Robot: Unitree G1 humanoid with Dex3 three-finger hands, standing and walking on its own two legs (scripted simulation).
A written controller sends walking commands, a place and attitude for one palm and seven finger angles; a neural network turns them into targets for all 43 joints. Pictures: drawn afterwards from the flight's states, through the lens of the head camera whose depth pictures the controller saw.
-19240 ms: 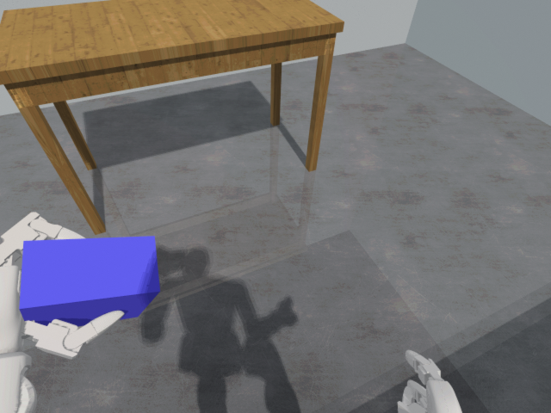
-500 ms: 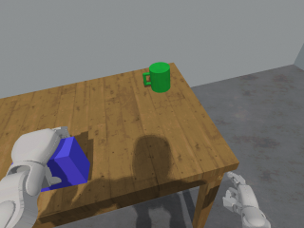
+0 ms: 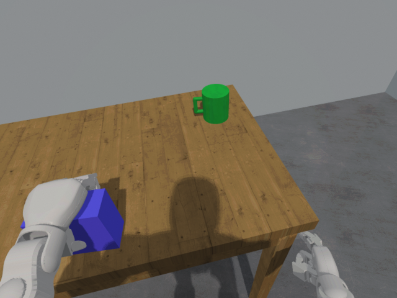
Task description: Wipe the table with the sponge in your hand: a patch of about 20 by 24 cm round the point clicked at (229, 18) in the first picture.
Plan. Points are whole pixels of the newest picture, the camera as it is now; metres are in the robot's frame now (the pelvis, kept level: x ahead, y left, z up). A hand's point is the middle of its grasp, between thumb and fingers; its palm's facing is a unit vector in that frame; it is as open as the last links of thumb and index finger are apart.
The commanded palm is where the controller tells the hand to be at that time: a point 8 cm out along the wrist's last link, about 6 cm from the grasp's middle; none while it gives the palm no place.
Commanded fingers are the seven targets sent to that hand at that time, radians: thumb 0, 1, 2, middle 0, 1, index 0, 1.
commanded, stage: lower the sponge onto the table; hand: left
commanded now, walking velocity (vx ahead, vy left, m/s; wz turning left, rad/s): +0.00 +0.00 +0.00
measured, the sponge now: (82, 228) +0.19 +0.28 +0.06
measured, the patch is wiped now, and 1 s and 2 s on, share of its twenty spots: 0.00 0.15 0.35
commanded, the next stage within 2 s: wipe forward along the first lane in 0.02 s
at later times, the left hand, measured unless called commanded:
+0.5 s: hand (77, 197) +0.24 +0.30 +0.10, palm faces -0.01 -0.05 -1.00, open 10.2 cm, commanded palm +0.21 +0.30 +0.15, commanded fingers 0.00 0.10 1.30 -1.20 -1.60 -1.20 -1.60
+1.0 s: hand (79, 178) +0.28 +0.32 +0.09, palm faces -0.04 -0.03 -1.00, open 10.2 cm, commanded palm +0.26 +0.32 +0.13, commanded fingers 0.00 0.10 1.30 -1.20 -1.60 -1.20 -1.60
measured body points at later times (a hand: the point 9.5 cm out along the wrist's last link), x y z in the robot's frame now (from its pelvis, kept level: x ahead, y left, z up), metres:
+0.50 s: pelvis +0.00 +0.00 +0.00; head +0.00 -0.04 +0.45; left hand +0.23 +0.30 +0.15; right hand +0.24 -0.20 -0.09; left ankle -0.01 +0.10 -0.74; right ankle +0.03 -0.09 -0.74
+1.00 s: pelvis +0.01 +0.00 +0.00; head +0.02 -0.04 +0.45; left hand +0.28 +0.32 +0.15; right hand +0.23 -0.22 -0.11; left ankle -0.01 +0.10 -0.74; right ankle +0.03 -0.09 -0.74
